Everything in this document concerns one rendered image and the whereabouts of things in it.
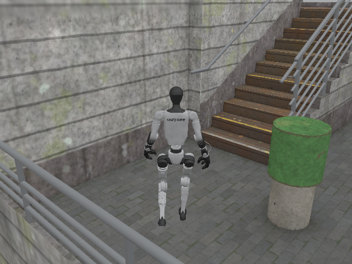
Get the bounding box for robot right forearm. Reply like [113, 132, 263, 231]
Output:
[197, 133, 209, 158]

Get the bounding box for robot left upper arm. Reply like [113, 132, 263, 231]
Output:
[150, 111, 165, 140]

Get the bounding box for robot left hand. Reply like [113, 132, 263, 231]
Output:
[144, 149, 157, 160]

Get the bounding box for robot right hand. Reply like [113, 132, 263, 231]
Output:
[197, 156, 210, 169]

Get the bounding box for humanoid robot torso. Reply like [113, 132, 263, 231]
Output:
[163, 108, 189, 165]

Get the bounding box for robot right upper arm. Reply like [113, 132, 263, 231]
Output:
[188, 111, 203, 141]

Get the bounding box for robot left forearm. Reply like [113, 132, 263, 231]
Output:
[145, 132, 155, 151]

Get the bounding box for humanoid robot head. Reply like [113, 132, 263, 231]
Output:
[167, 86, 185, 113]

